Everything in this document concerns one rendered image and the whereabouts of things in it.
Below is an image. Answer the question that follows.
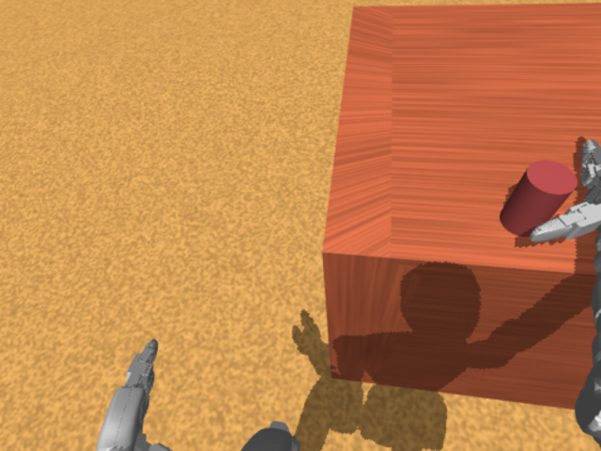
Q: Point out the can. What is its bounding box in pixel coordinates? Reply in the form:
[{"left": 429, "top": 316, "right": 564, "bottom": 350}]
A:
[{"left": 500, "top": 160, "right": 578, "bottom": 237}]

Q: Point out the left robot hand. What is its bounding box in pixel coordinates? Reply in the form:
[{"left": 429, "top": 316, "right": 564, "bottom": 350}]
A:
[{"left": 96, "top": 339, "right": 173, "bottom": 451}]

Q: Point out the right robot arm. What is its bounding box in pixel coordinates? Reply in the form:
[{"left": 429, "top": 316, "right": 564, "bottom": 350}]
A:
[{"left": 575, "top": 232, "right": 601, "bottom": 448}]

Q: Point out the right robot hand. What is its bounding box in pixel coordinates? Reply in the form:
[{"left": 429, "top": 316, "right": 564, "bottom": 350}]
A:
[{"left": 530, "top": 139, "right": 601, "bottom": 242}]

